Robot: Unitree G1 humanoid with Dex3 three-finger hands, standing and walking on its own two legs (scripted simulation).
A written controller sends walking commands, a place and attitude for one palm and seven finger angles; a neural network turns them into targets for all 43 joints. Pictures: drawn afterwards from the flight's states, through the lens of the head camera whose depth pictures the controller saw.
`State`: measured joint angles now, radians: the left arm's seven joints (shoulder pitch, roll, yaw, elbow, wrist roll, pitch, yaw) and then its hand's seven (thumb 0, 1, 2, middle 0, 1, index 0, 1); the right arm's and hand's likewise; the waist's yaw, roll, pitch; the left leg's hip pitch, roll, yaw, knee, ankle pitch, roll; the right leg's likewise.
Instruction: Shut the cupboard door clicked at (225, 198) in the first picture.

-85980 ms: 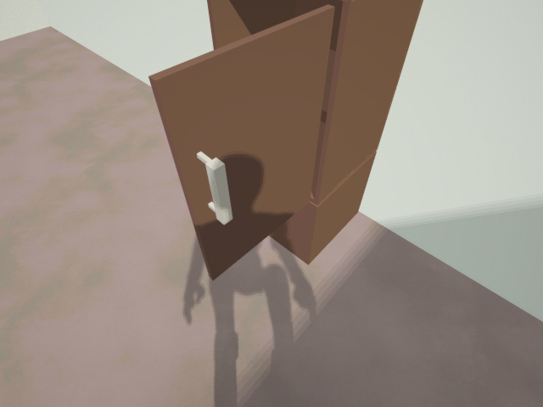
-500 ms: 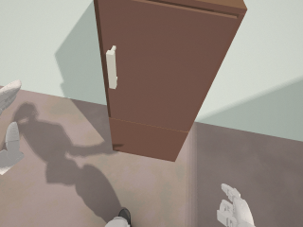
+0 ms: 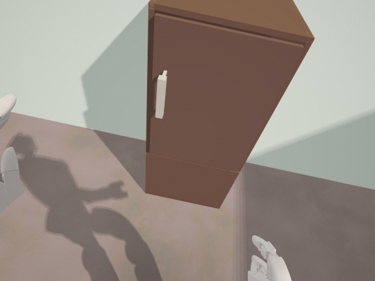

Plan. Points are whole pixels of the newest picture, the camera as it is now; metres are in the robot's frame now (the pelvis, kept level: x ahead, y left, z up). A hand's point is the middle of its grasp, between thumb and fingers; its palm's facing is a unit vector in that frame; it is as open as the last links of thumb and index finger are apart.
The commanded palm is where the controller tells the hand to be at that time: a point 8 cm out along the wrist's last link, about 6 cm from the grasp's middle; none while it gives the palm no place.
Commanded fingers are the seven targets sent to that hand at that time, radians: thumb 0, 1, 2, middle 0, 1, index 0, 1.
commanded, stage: stop stepping back and stand still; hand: left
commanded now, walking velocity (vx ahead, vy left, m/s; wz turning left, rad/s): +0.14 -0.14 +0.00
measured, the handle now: (162, 94) +0.67 +0.11 +0.00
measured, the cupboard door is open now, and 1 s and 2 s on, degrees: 0 0 0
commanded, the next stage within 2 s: let the arm hang, fingers relaxed in 0.20 s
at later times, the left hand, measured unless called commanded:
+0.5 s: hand out of the picture +0.15 +0.19 -0.11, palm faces +0.03 -0.96 -0.28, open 7.4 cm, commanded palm none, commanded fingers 0.00 0.90 0.90 -0.20 -0.30 -0.20 -0.30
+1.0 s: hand out of the picture -0.06 +0.15 -0.18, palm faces +0.07 -0.97 -0.21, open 7.3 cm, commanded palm none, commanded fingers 0.00 0.90 0.90 -0.20 -0.30 -0.20 -0.30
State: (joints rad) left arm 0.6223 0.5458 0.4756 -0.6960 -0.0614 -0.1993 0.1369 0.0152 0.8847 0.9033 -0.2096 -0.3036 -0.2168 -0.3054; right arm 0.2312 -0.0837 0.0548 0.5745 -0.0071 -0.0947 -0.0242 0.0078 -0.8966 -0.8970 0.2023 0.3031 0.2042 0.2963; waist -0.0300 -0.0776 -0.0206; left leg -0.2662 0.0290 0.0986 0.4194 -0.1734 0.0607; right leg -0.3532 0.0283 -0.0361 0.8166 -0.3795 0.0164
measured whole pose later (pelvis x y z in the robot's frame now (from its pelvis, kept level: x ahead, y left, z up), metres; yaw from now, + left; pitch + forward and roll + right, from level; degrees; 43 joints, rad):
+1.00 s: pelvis -0.01 -0.02 -0.01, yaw +2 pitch -2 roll +0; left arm 0.39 0.14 0.00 1.12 0.01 0.02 0.04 0.00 0.91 0.90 -0.19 -0.30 -0.20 -0.30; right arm 0.35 -0.12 0.03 1.10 -0.02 0.02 -0.04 0.00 -0.90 -0.90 0.20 0.30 0.20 0.30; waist -0.01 0.03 0.01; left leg -0.22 -0.01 0.08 0.44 -0.17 0.04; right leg -0.11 0.06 -0.09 0.41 -0.26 -0.08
